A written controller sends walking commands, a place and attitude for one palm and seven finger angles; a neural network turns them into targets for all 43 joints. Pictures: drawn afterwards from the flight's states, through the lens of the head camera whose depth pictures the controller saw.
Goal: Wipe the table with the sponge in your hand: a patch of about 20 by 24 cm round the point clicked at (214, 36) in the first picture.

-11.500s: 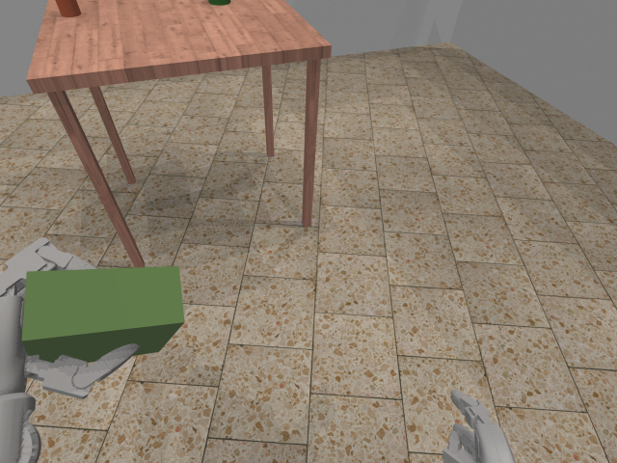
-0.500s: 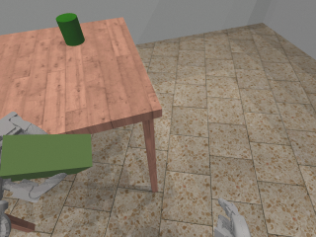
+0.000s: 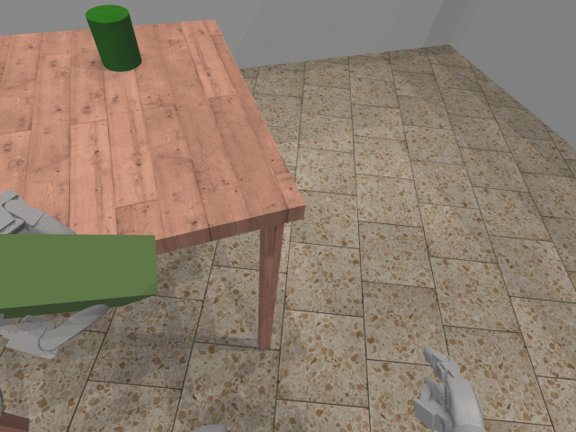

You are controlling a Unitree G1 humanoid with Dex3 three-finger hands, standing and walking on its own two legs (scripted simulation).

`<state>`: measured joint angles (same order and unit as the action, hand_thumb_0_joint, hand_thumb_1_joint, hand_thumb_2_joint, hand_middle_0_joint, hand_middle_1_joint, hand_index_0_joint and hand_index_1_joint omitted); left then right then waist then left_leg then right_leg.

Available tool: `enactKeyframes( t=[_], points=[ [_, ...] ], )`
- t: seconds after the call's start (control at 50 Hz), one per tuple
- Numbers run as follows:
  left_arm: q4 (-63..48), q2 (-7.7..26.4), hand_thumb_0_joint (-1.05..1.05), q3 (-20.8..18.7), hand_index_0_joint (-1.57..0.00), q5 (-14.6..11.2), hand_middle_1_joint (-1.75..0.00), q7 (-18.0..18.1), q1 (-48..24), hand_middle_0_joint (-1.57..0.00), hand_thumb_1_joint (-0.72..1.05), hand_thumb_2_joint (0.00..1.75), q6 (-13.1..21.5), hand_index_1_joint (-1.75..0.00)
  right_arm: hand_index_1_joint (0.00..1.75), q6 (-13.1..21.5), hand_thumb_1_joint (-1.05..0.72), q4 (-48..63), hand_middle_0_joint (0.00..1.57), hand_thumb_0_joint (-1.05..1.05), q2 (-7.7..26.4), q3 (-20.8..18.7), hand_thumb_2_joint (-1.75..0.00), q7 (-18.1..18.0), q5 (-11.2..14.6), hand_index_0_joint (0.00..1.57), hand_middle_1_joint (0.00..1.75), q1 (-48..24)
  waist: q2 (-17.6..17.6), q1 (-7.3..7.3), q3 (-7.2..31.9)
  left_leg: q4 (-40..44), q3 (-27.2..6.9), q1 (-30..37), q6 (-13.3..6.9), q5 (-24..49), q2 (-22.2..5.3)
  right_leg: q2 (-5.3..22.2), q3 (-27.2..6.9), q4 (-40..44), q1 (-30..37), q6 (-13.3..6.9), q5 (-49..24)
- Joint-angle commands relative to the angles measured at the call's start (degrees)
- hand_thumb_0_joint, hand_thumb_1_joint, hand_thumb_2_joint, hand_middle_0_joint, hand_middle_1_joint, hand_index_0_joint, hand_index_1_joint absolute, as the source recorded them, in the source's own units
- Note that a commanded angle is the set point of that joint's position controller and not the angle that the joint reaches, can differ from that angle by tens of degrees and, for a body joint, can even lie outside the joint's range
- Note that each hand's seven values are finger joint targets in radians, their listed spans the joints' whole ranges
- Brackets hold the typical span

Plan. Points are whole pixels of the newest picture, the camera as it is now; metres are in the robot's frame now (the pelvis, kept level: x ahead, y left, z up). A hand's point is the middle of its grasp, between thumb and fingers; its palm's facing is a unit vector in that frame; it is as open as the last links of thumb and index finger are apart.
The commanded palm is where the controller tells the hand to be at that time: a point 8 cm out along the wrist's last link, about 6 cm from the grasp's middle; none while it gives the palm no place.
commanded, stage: come to a stop and stand still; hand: left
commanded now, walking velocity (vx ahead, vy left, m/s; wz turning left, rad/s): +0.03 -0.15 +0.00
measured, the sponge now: (95, 277) +0.24 +0.22 +0.15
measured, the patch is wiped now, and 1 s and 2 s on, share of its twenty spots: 0.00 0.00 0.00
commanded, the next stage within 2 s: look again from close up in 1.36 s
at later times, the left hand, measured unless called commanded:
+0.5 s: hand (82, 334) +0.18 +0.20 +0.16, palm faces +0.36 -0.81 -0.46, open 9.9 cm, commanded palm +0.11 +0.24 +0.18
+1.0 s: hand (13, 425) +0.11 +0.22 +0.16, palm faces +0.40 -0.83 -0.39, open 9.9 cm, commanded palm +0.05 +0.27 +0.18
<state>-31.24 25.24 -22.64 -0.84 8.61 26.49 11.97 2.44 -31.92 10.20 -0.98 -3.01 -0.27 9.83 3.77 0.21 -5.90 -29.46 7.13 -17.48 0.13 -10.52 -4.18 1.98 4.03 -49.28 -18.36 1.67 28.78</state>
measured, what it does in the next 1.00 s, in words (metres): walks backwards: right foot, then left foot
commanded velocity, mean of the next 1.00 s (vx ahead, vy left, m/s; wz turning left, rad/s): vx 0.04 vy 0.04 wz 0.00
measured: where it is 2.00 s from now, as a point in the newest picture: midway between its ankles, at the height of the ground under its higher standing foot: outside the picture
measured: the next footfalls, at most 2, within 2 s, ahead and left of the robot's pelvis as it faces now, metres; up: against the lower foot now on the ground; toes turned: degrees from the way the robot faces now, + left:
right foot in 0.20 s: -0.05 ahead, -0.12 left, +0.00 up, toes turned -4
left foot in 0.64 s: -0.03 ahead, +0.09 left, +0.00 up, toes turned +0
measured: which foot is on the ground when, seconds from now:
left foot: down 0.00-0.22, up 0.24-0.62, down 0.64-1.00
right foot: up 0.00-0.18, down 0.20-1.00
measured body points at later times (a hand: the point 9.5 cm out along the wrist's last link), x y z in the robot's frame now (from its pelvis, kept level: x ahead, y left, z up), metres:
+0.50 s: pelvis -0.04 -0.04 +0.01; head -0.01 -0.05 +0.46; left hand +0.15 +0.24 +0.19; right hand +0.11 -0.29 -0.09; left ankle -0.05 +0.09 -0.69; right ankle -0.04 -0.11 -0.73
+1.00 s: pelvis -0.10 -0.02 +0.00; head -0.09 -0.02 +0.45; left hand +0.08 +0.26 +0.18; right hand +0.08 -0.20 -0.09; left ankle -0.05 +0.10 -0.73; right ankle -0.09 -0.12 -0.73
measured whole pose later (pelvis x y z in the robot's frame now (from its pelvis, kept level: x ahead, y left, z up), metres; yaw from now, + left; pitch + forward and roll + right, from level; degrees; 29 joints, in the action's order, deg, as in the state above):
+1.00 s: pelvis -0.10 -0.02 +0.00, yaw +1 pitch -2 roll -1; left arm -27.2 19.0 -17.2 -1.4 8.0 25.3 10.1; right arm 4.2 -34.4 8.4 3.5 -2.0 0.2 10.7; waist -1.8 1.5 -3.7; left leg -31.3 4.0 -17.6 0.0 -12.7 -3.0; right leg -0.1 5.4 -28.7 -12.5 -1.2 14.6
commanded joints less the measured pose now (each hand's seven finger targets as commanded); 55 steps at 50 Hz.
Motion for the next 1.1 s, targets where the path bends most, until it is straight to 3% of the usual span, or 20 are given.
enactKeyframes(
  t=[0.0, 0.1, 0.16, 0.2, 0.22, 0.24, 0.28, 0.34, 0.46, 0.5, 0.58, 0.6, 0.64, 0.7, 0.78, 0.84, 0.9, 0.94, 1.0, 1.08],
  points=[
    [-18.79, 4.25, 0.0, -2.75, -1.2, -0.86, -1.6, 0.62, -3.97, -1.2, 0.1, 1.3, 3.5, -1.6, 0.3, 4.43, -0.9, 7.07, 0.2, 0.0, 8.47, -2.53, -0.9, 1.37, 0.19, 0.2, 0.3, -1.37, -20.7, -0.28, 13.46, 10.16, -8.66, 9.65, -5.49, 17.35, -13.74, -0.37, 0.3, 0.49, -1.24, 0.37, -2.68],
    [-16.91, 4.15, 0.0, -3.06, -1.2, -1.66, -1.6, 0.63, -1.51, -1.2, 0.1, 1.3, 1.43, -1.6, 0.3, 4.9, -0.9, 7.52, 0.2, 0.0, 7.98, -1.56, -0.9, 1.74, 0.18, 0.2, 0.3, -1.54, -17.64, -0.59, 12.52, 13.31, -10.64, 5.08, -5.43, -0.82, -13.79, -1.65, 2.42, 12.51, 4.87, 0.39, -2.08],
    [-12.35, 5.02, 0.0, -4.71, -1.2, -1.56, -1.6, 0.89, -1.02, -1.2, 0.1, 1.3, 0.43, -1.6, 0.3, 3.57, -0.9, 7.75, 0.2, 0.0, 6.82, -1.06, -0.9, 1.49, 0.77, 0.2, 0.3, -2.15, -12.04, -0.03, 12.44, 7.61, -5.27, 1.09, -2.34, -7.14, -9.06, -0.73, 2.97, 26.48, 12.54, -0.64, -9.84],
    [-10.63, 7.05, 0.0, -5.74, -1.2, -2.02, -1.6, 1.06, -2.14, -1.2, 0.1, 1.3, 0.01, -1.6, 0.3, 2.23, -0.9, 7.96, 0.2, 0.0, 4.66, -0.37, -0.9, 1.05, 0.78, 0.2, 0.3, -2.01, 2.45, -1.24, 11.74, -5.63, -1.07, -1.77, 1.05, -12.21, -2.16, 10.84, -12.15, 33.23, 8.99, -5.72, -15.3],
    [-9.45, 7.07, 0.0, -5.53, -1.2, -2.57, -1.6, 1.06, -3.35, -1.2, 0.1, 1.3, -0.79, -1.6, 0.3, 2.47, -0.9, 7.58, 0.2, 0.0, 4.85, 0.13, -0.9, 0.76, 0.93, 0.2, 0.3, -3.16, 7.33, -0.31, 9.75, -11.99, -1.55, -5.13, 1.83, -14.68, 1.43, 15.96, -18.89, 35.71, 6.48, -8.17, -14.93],
    [-8.0, 6.19, 0.0, -4.89, -1.2, -2.87, -1.6, 0.71, -2.85, -1.2, 0.1, 1.3, -1.06, -1.6, 0.3, 2.58, -0.9, 6.92, 0.2, 0.0, 5.74, -0.43, -0.9, 0.72, 1.17, 0.2, 0.3, -3.9, 9.28, 0.44, 7.43, -20.34, -4.45, -7.42, 1.74, -14.85, 1.77, 17.36, -20.21, 37.0, 4.82, -9.53, -15.79],
    [-6.43, 5.24, 0.0, -4.57, -1.2, -2.62, -1.6, 0.63, -1.96, -1.2, 0.1, 1.3, -0.65, -1.6, 0.3, 2.18, -0.9, 6.23, 0.2, 0.0, 5.3, 0.61, -0.9, 0.57, 0.91, 0.2, 0.3, -5.47, 4.41, -0.19, 7.77, -26.57, -6.26, -12.64, 2.16, -13.15, 1.58, 17.26, -16.82, 34.3, 8.92, -9.75, -27.28],
    [-4.42, 5.88, 0.0, -4.86, -1.2, -1.64, -1.6, 1.08, -0.85, -1.2, 0.1, 1.3, 1.21, -1.6, 0.3, 1.68, -0.9, 5.02, 0.2, 0.0, 5.35, 0.99, -0.9, -0.38, 0.56, 0.2, 0.3, -5.02, 3.48, 0.09, 9.87, -23.62, -4.39, -13.98, 2.49, -11.0, 1.65, 15.27, -8.6, 29.85, 16.94, -7.97, -49.46],
    [-9.66, 6.51, 0.0, -4.76, -1.2, -1.02, -1.6, 1.62, 0.31, -1.2, 0.1, 1.3, 2.71, -1.6, 0.3, 1.8, -0.9, 6.83, 0.2, 0.0, 6.74, -0.83, -0.9, -0.52, 0.4, 0.2, 0.3, -4.11, 2.86, 1.42, 12.88, -12.34, -2.27, -9.52, 1.27, -11.21, 2.3, 17.44, -9.42, 28.48, 21.6, -8.79, -53.91],
    [-12.45, 6.67, 0.0, -5.02, -1.2, -1.01, -1.6, 1.89, 1.3, -1.2, 0.1, 1.3, 2.82, -1.6, 0.3, 1.88, -0.9, 7.53, 0.2, 0.0, 6.49, -0.95, -0.9, -0.53, 0.42, 0.2, 0.3, -3.76, 2.82, 1.64, 13.81, -7.41, -2.41, -5.73, 0.84, -10.81, 2.34, 17.24, -9.3, 27.66, 20.69, -9.34, -50.67],
    [-14.83, 6.07, 0.0, -4.68, -1.2, -1.26, -1.6, 2.34, 1.39, -1.2, 0.1, 1.3, 2.21, -1.6, 0.3, 1.14, -0.9, 7.53, 0.2, 0.0, 7.58, -2.05, -0.9, -0.92, 0.31, 0.2, 0.3, -1.66, -1.4, -0.03, 15.75, 5.07, -2.69, 7.16, 0.58, 0.72, 2.32, 13.24, -7.28, 24.22, 14.22, -5.97, -37.81],
    [-15.32, 6.12, 0.0, -4.76, -1.2, -1.28, -1.6, 2.46, 0.91, -1.2, 0.1, 1.3, 2.42, -1.6, 0.3, 1.12, -0.9, 7.83, 0.2, 0.0, 7.88, -2.12, -0.9, -1.11, 0.26, 0.2, 0.3, -1.42, -4.77, -0.02, 15.27, 7.63, -4.32, 10.26, -0.17, 5.16, -0.47, 10.12, -5.8, 21.83, 11.6, -4.26, -32.05],
    [-14.09, 6.07, 0.0, -4.46, -1.2, -0.92, -1.6, 2.33, 1.09, -1.2, 0.1, 1.3, 2.97, -1.6, 0.3, 1.45, -0.9, 8.09, 0.2, 0.0, 9.34, -2.41, -0.9, -1.21, 0.66, 0.2, 0.3, -1.54, -14.31, 0.99, 12.99, 9.05, -15.22, 10.9, -5.11, 18.45, -11.67, 2.84, -1.75, 16.61, 3.68, -0.73, -12.84],
    [-11.34, 5.82, 0.0, -3.72, -1.2, -0.42, -1.6, 1.51, -2.23, -1.2, 0.1, 1.3, 3.2, -1.6, 0.3, 2.94, -0.9, 7.04, 0.2, 0.0, 7.89, -1.31, -0.9, -1.13, -0.31, 0.2, 0.3, -2.4, -17.16, 0.45, 7.98, 14.22, -16.84, 1.93, -6.98, 16.03, -13.91, 0.96, -1.25, 6.15, 2.65, -0.37, -0.62],
    [-11.11, 3.36, 0.0, -0.85, -1.2, -0.18, -1.6, 1.04, -6.14, -1.2, 0.1, 1.3, 2.95, -1.6, 0.3, 4.94, -0.9, 6.31, 0.2, 0.0, 8.62, -1.47, -0.9, -0.35, 0.52, 0.2, 0.3, -1.23, -15.24, 0.16, 9.93, 10.37, -10.0, 5.48, -5.15, 12.51, -10.09, 0.06, -0.03, 14.45, 4.55, 0.03, -7.75],
    [-9.44, 3.19, 0.0, -0.54, -1.2, -0.21, -1.6, 0.98, -5.74, -1.2, 0.1, 1.3, 2.42, -1.6, 0.3, 5.36, -0.9, 5.94, 0.2, 0.0, 8.31, -0.72, -0.9, -0.07, 0.55, 0.2, 0.3, -1.51, -12.19, 0.08, 9.87, 9.13, -10.68, 2.14, -3.84, 6.26, -9.02, 0.0, 0.14, 23.15, 10.35, 0.08, -12.26],
    [-8.34, 4.55, 0.0, -1.95, -1.2, -0.56, -1.6, 1.14, -7.54, -1.2, 0.1, 1.3, 2.18, -1.6, 0.3, 5.0, -0.9, 5.89, 0.2, 0.0, 7.1, -0.21, -0.9, -0.17, 0.37, 0.2, 0.3, -2.4, -3.18, -0.35, 10.75, 3.34, -6.8, -0.37, -0.44, -3.3, -3.37, 5.15, -6.75, 27.66, 11.42, -2.19, -24.96],
    [-6.77, 4.0, 0.0, -1.67, -1.2, -1.69, -1.6, 0.67, -5.4, -1.2, 0.1, 1.3, 1.06, -1.6, 0.3, 4.34, -0.9, 5.83, 0.2, 0.0, 6.62, -0.52, -0.9, -0.1, 0.56, 0.2, 0.3, -2.17, 3.67, -0.34, 9.99, -2.4, -4.76, 4.05, 0.62, -6.58, 0.49, 9.26, -12.6, 31.82, 3.76, -4.82, -18.22],
    [-8.22, 4.78, 0.0, -2.7, -1.2, -2.07, -1.6, 0.73, -5.2, -1.2, 0.1, 1.3, 0.8, -1.6, 0.3, 3.34, -0.9, 6.09, 0.2, 0.0, 5.81, 0.23, -0.9, -0.48, 0.28, 0.2, 0.3, -3.44, 0.1, -0.29, 9.09, -0.84, -5.63, 5.64, 0.21, -6.31, 0.46, 9.0, -11.38, 32.99, 0.84, -5.12, -10.22],
    [-10.54, 5.74, 0.0, -3.59, -1.2, -1.66, -1.6, 0.72, -6.61, -1.2, 0.1, 1.3, 1.61, -1.6, 0.3, 3.1, -0.9, 6.94, 0.2, 0.0, 7.01, 0.03, -0.9, -1.15, 0.23, 0.2, 0.3, -4.41, -7.69, 0.24, 7.83, 8.31, -9.84, 2.04, -0.86, -8.15, -3.02, 3.25, -5.99, 29.03, 3.79, -2.48, -6.37]
  ],
)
